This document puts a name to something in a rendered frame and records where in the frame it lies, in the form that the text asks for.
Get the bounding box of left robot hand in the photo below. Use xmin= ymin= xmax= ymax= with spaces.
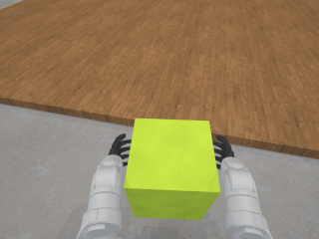
xmin=109 ymin=133 xmax=132 ymax=166

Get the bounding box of robot right forearm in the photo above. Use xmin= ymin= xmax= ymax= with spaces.
xmin=220 ymin=156 xmax=273 ymax=239

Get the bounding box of right robot hand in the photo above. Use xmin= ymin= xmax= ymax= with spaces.
xmin=212 ymin=135 xmax=235 ymax=169

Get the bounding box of carton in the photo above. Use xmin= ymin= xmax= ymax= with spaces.
xmin=124 ymin=118 xmax=221 ymax=220

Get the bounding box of robot left forearm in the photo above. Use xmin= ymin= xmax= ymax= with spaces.
xmin=76 ymin=154 xmax=124 ymax=239

